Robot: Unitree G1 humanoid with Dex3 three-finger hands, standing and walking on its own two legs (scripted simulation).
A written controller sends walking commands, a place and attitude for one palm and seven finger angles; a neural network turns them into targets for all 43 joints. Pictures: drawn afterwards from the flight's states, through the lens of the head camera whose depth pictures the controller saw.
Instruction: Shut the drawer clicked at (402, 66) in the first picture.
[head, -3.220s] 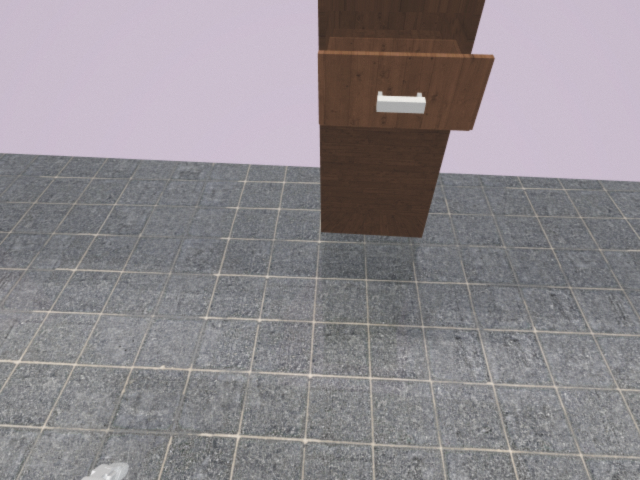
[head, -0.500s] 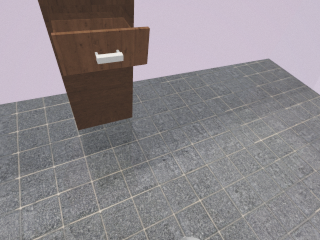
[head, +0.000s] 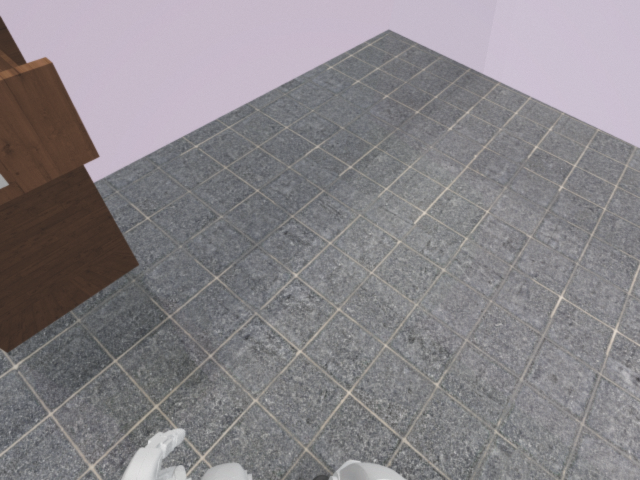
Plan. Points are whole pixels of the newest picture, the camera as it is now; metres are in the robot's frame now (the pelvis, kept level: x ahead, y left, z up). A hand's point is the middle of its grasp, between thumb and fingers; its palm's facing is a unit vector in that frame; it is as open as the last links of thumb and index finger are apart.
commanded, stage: walk to a spot facing it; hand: left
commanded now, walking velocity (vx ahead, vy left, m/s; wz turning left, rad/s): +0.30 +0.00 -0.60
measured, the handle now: out of the picture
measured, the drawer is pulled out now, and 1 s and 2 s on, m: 0.28 0.28 0.28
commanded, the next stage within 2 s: none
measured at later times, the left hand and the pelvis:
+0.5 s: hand (122, 412) +0.23 +0.28 -0.16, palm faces -0.19 -0.96 -0.19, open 7.4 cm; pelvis +0.17 +0.07 +0.02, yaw -19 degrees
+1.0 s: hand (256, 275) +0.45 +0.10 -0.13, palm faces -0.59 -0.76 -0.27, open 7.4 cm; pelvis +0.22 +0.03 +0.02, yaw -37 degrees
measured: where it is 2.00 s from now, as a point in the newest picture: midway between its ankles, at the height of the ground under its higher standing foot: (286, 456)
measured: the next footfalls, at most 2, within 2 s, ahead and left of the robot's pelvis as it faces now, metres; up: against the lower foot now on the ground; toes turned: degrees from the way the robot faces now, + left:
left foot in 0.34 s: +0.27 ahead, +0.16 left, +0.00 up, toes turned -7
right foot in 0.80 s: +0.21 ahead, -0.09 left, +0.00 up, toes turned -38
